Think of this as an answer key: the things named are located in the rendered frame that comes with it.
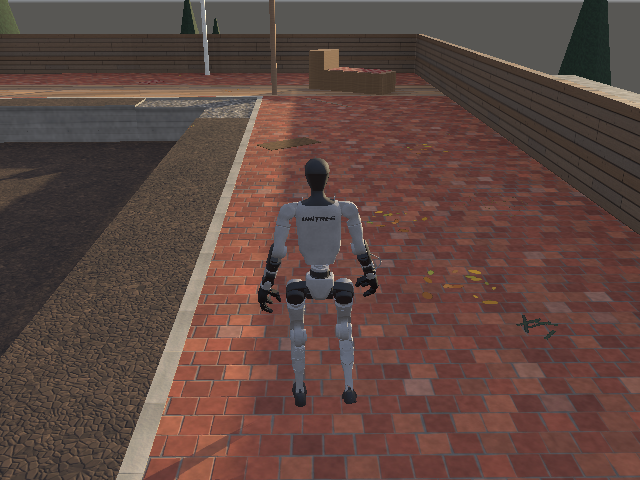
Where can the left robot forearm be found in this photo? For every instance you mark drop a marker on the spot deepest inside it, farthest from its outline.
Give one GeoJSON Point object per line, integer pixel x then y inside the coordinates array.
{"type": "Point", "coordinates": [270, 271]}

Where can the robot right hand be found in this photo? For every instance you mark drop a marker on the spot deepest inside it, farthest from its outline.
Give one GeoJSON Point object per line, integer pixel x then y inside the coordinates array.
{"type": "Point", "coordinates": [363, 281]}

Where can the right robot forearm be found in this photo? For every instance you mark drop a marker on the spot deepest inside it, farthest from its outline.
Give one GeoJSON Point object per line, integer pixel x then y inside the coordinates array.
{"type": "Point", "coordinates": [367, 263]}

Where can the right robot shin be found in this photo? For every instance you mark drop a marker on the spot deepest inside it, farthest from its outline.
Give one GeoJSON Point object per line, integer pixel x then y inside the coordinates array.
{"type": "Point", "coordinates": [347, 358]}

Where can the robot right upper arm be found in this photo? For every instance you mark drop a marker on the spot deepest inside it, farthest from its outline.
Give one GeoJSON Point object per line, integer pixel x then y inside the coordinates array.
{"type": "Point", "coordinates": [350, 211]}

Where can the robot head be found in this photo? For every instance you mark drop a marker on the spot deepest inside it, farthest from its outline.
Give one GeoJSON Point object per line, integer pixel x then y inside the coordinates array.
{"type": "Point", "coordinates": [317, 174]}

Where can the robot left upper arm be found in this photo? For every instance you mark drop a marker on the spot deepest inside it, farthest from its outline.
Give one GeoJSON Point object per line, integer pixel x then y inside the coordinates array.
{"type": "Point", "coordinates": [287, 212]}

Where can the robot left hand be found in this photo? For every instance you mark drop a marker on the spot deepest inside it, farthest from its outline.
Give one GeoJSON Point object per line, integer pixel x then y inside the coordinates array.
{"type": "Point", "coordinates": [263, 298]}

